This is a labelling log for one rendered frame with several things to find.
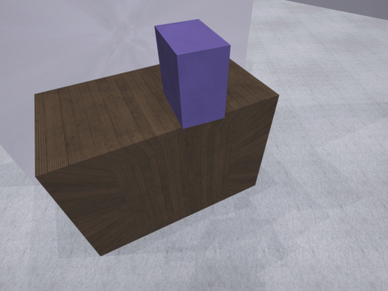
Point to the carton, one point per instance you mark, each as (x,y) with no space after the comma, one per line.
(194,64)

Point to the pedestal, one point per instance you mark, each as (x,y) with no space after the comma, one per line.
(114,157)

